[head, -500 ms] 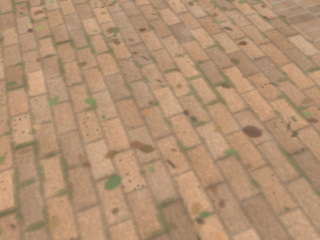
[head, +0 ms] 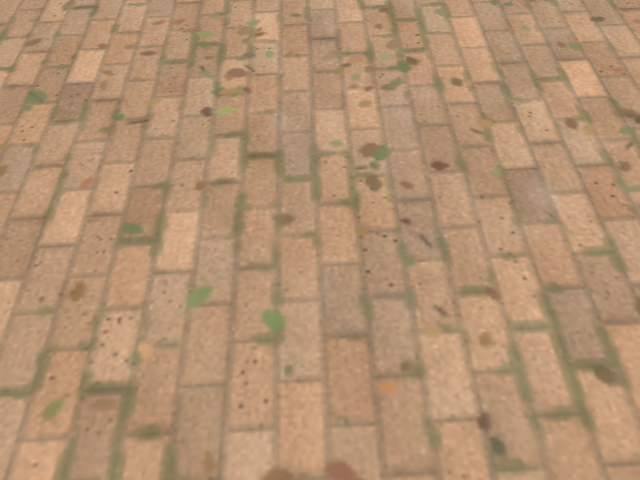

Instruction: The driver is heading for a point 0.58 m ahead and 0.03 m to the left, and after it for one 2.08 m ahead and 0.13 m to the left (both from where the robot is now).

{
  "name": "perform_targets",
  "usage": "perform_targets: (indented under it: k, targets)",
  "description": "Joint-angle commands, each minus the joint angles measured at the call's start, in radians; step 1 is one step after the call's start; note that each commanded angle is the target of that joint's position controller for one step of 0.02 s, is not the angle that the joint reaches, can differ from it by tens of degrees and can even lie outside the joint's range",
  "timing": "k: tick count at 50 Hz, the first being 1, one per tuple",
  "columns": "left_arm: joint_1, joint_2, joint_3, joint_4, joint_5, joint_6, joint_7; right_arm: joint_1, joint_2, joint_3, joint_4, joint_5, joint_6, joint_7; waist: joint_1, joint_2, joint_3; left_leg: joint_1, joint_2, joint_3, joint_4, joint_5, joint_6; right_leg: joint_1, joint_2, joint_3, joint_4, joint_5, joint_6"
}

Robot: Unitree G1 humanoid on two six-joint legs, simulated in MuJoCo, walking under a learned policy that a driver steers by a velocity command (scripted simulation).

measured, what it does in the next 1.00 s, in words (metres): walks ahead: left foot, then right foot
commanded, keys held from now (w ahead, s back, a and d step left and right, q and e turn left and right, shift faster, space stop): w+q+shift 0.18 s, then w+shift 0.08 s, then w+e+shift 0.60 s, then w+shift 0.14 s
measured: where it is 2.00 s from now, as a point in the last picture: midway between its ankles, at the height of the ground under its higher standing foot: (335, 86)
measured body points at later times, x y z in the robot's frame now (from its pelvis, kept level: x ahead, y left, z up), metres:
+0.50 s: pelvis +0.47 +0.06 -0.01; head +0.49 +0.06 +0.44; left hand +0.58 +0.33 -0.10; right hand +0.52 -0.21 -0.14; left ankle +0.34 +0.06 -0.74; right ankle +0.69 -0.05 -0.66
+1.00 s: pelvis +0.96 +0.09 +0.00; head +0.99 +0.08 +0.45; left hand +0.94 +0.38 -0.12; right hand +1.21 -0.13 -0.05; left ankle +1.20 +0.24 -0.68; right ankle +0.80 +0.05 -0.74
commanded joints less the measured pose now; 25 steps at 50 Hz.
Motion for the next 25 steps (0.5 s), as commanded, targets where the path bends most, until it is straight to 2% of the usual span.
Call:
perform_targets:
  k: [1,3,4,6,7,8,9,10,11,12,13,14,15,16,17,18,19,21,22,23,25]
  targets:
    - [-0.067,0.034,-0.002,-0.043,-0.009,-0.038,-0.003,-0.088,0.053,0.035,-0.125,-0.005,0.004,0.025,-0.057,-0.165,0.098,-0.127,0.056,-0.028,-0.103,0.133,0.004,-0.001,-0.221,0.067,-0.246,0.414,-0.071]
    - [-0.083,0.063,0.003,-0.038,-0.006,-0.039,0.004,-0.156,0.036,0.044,-0.148,-0.001,0.003,0.04,-0.066,-0.113,0.128,-0.036,0.029,0.045,-0.3,0.217,0.025,-0.022,-0.182,-0.045,-0.292,0.479,-0.057]
    - [-0.06,0.081,0.006,-0.031,-0.007,-0.038,0.007,-0.193,0.038,0.05,-0.156,-0.002,0.001,0.046,-0.056,-0.092,0.141,0.032,0.004,0.101,-0.394,0.241,0.043,-0.023,-0.172,-0.086,-0.293,0.593,-0.048]
    - [0.0,0.139,0.016,-0.025,-0.005,-0.029,0.017,-0.185,0.016,0.048,-0.144,-0.002,-0.002,0.046,-0.07,-0.104,0.097,0.162,-0.083,0.184,-0.466,0.228,0.074,0.062,-0.18,-0.116,-0.183,1.079,-0.037]
    - [0.003,0.179,0.026,-0.034,-0.003,-0.016,0.025,-0.122,-0.009,0.041,-0.126,0.0,-0.003,0.04,-0.113,-0.138,0.046,0.233,-0.118,0.193,-0.477,0.185,0.089,0.112,-0.199,-0.113,-0.077,1.271,-0.032]
    - [-0.017,0.214,0.035,-0.046,0.002,0.003,0.032,-0.001,-0.043,0.027,-0.093,0.002,-0.005,0.032,-0.186,-0.161,-0.027,0.364,-0.147,0.182,-0.478,0.137,0.109,0.122,-0.221,-0.104,0.097,1.384,-0.034]
    - [-0.061,0.238,0.043,-0.067,0.006,0.022,0.035,0.19,-0.083,0.005,-0.038,0.002,-0.007,0.02,-0.278,-0.174,-0.116,0.564,-0.163,0.143,-0.488,0.091,0.138,0.07,-0.24,-0.079,0.337,1.402,-0.049]
    - [-0.075,0.229,0.042,-0.075,0.013,0.032,0.03,0.371,-0.121,-0.021,0.034,-0.001,-0.007,-0.003,-0.339,-0.122,-0.187,0.831,-0.161,0.055,-0.565,0.054,0.168,-0.091,-0.206,-0.066,0.658,1.137,-0.053]
    - [-0.075,0.115,0.018,-0.085,0.021,0.027,0.01,0.291,-0.183,-0.047,0.041,0.016,0.006,-0.029,-0.246,0.118,-0.108,0.935,-0.048,-0.141,-0.619,-0.004,0.187,-0.384,0.0,-0.052,1.057,0.028,-0.031]
    - [0.053,0.076,-0.006,-0.201,-0.009,0.01,0.007,0.196,-0.299,-0.058,-0.028,-0.021,0.012,-0.031,-0.099,0.234,-0.303,1.196,0.211,-0.711,-0.772,0.0,0.38,-0.715,0.056,0.137,1.332,-0.186,-0.003]
    - [-0.062,0.137,-0.006,-0.207,-0.002,-0.013,0.008,0.228,-0.237,-0.056,-0.043,-0.01,0.017,-0.049,-0.179,0.022,-0.303,1.146,0.233,-0.811,-0.951,-0.182,0.367,-0.797,0.012,0.233,1.292,-0.06,-0.011]
    - [-0.067,0.139,-0.01,-0.188,-0.013,-0.016,0.01,0.194,-0.177,-0.041,-0.016,-0.009,0.005,-0.061,-0.124,-0.081,-0.12,0.954,0.233,-0.714,-0.996,-0.193,0.315,-0.789,-0.044,0.22,1.196,-0.003,-0.022]
    - [-0.078,0.121,-0.016,-0.173,-0.005,-0.008,0.01,0.151,-0.131,-0.026,-0.003,-0.011,-0.015,-0.062,-0.069,-0.154,-0.035,0.769,0.199,-0.608,-0.998,-0.124,0.267,-0.71,-0.091,0.214,1.101,0.019,-0.028]
    - [-0.057,0.102,-0.024,-0.153,0.007,0.011,0.005,0.115,-0.102,-0.012,-0.005,-0.016,-0.039,-0.064,-0.029,-0.172,-0.006,0.629,0.17,-0.517,-0.997,-0.037,0.242,-0.619,-0.111,0.225,1.055,0.016,-0.033]
    - [-0.035,0.087,-0.028,-0.132,0.011,0.038,-0.004,0.111,-0.064,0.005,0.006,-0.01,-0.061,-0.063,-0.001,-0.177,0.024,0.5,0.142,-0.436,-1.031,0.016,0.221,-0.536,-0.131,0.233,1.004,0.016,-0.029]
    - [-0.036,0.07,-0.029,-0.125,0.007,0.058,-0.014,0.126,-0.048,0.013,0.026,-0.004,-0.081,-0.059,0.013,-0.162,0.047,0.437,0.123,-0.365,-1.06,0.035,0.201,-0.507,-0.144,0.241,0.944,0.01,-0.026]
    - [-0.072,0.053,-0.032,-0.133,0.002,0.069,-0.024,0.141,-0.052,0.011,0.046,0.0,-0.097,-0.054,0.012,-0.14,0.089,0.415,0.103,-0.295,-1.092,0.065,0.178,-0.537,-0.151,0.238,0.88,0.034,-0.028]
    - [-0.193,0.032,-0.038,-0.166,-0.016,0.073,-0.034,0.181,-0.054,0.009,0.066,0.002,-0.117,-0.041,-0.03,-0.096,0.142,0.445,0.052,-0.143,-1.139,0.249,0.104,-0.61,-0.129,0.217,0.725,0.169,-0.049]
    - [-0.238,0.028,-0.04,-0.176,-0.024,0.067,-0.038,0.186,-0.041,0.013,0.071,0.006,-0.123,-0.035,-0.044,-0.089,0.157,0.458,0.02,-0.064,-1.147,0.351,0.07,-0.607,-0.113,0.202,0.63,0.253,-0.063]
    - [-0.261,0.021,-0.041,-0.176,-0.03,0.062,-0.045,0.183,-0.03,0.019,0.073,0.011,-0.129,-0.032,-0.051,-0.091,0.146,0.478,-0.014,0.01,-1.148,0.447,0.029,-0.576,-0.087,0.162,0.537,0.345,-0.077]
    - [-0.327,0.0,-0.049,-0.191,-0.032,0.052,-0.058,0.208,-0.025,0.027,0.084,0.02,-0.142,-0.037,-0.072,-0.068,0.136,0.517,-0.001,0.079,-1.189,0.613,-0.003,-0.506,-0.054,0.079,0.38,0.491,-0.103]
